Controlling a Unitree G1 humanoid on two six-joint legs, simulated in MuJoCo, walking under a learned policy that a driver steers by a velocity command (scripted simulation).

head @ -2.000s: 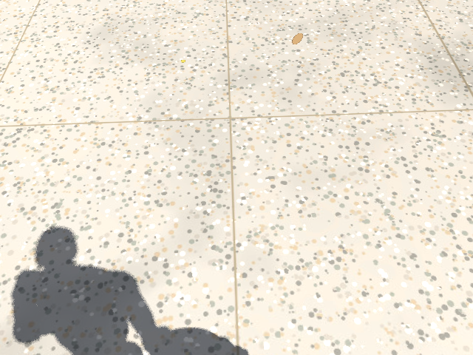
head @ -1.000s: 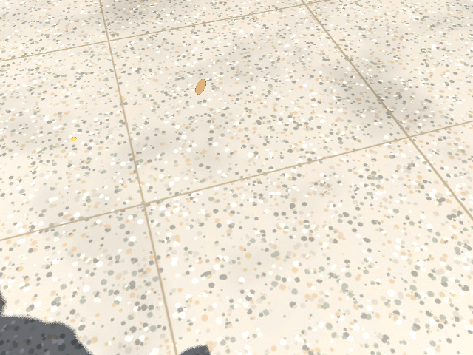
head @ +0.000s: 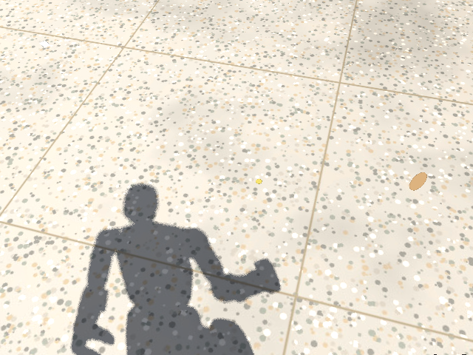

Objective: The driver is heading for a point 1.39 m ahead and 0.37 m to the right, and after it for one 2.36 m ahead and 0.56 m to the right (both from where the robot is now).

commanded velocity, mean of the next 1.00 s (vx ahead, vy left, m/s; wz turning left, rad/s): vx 0.50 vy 0.00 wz -0.37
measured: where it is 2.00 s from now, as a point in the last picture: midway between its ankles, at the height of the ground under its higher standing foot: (365, 193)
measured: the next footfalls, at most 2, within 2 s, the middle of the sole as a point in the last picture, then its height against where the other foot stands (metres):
left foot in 0.14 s outside the picture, level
right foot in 0.70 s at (308, 343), level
